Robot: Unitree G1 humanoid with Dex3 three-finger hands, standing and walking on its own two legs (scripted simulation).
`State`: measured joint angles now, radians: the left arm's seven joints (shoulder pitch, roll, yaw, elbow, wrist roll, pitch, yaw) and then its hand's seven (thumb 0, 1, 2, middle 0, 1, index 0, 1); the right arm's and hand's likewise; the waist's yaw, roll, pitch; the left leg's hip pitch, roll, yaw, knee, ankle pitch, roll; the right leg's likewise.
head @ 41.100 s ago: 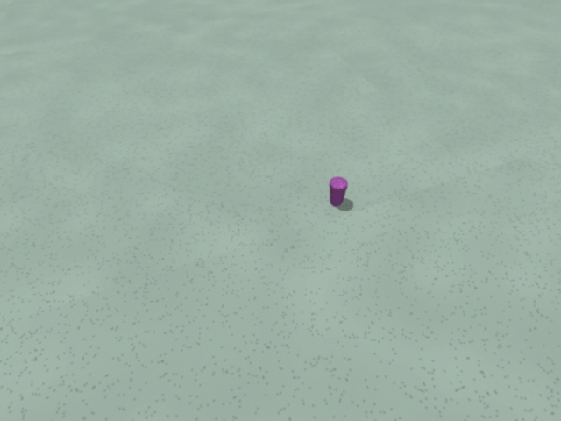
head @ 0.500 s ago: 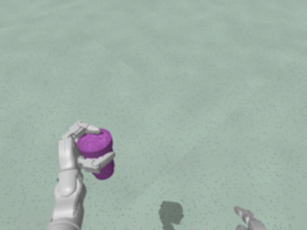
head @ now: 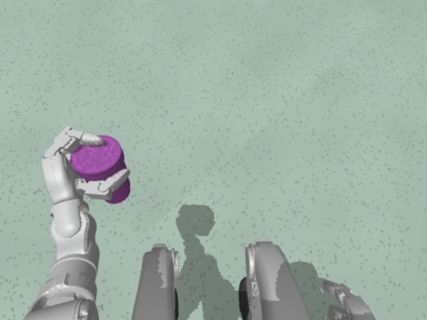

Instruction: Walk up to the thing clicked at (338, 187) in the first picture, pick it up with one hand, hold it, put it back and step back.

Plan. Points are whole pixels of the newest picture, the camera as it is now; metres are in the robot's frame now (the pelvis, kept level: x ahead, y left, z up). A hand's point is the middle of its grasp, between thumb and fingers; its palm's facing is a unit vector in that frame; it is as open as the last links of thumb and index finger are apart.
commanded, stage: crouch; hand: left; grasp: from the side
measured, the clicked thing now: (107, 174) +0.40 +0.21 -0.06
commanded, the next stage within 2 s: lower in 1.24 s
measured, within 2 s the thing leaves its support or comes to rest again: neither
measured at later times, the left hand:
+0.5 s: hand (116, 187) +0.43 +0.24 -0.22, palm faces +0.32 -0.95 -0.04, open 9.1 cm
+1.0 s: hand (123, 191) +0.45 +0.25 -0.31, palm faces +0.29 -0.96 -0.03, open 9.1 cm
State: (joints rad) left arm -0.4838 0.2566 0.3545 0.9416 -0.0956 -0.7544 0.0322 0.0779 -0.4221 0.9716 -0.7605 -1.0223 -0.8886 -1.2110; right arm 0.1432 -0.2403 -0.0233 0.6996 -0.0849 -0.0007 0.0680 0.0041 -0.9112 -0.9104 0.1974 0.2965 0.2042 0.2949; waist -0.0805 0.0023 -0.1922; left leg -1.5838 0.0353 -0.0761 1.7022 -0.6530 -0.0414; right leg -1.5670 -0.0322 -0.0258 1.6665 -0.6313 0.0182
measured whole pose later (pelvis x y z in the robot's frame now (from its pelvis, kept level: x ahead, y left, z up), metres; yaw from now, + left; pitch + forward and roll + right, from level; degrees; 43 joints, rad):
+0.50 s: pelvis -0.04 +0.00 -0.18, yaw -3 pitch +31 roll -5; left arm -0.73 0.46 0.55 1.18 -0.03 -0.80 -0.02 0.07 -0.42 0.97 -0.76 -1.02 -0.90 -1.22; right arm 0.09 -0.27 0.05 0.75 -0.15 0.02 0.10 0.00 -0.93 -0.92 0.20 0.30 0.21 0.30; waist -0.16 -0.04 -0.07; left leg -2.13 0.01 -0.14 2.28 -0.69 -0.06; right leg -2.11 -0.02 -0.03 2.21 -0.64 0.03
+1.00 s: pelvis -0.05 +0.01 -0.24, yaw -7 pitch +26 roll -9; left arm -0.74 0.59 0.59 1.20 -0.02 -0.81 -0.02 0.07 -0.42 0.97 -0.76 -1.02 -0.90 -1.23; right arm 0.05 -0.32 0.18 0.69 -0.21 0.05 0.13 0.00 -0.92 -0.91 0.20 0.30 0.21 0.30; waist -0.22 -0.08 0.07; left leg -2.26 -0.01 -0.22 2.49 -0.68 -0.05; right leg -2.19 0.00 -0.07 2.35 -0.62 0.06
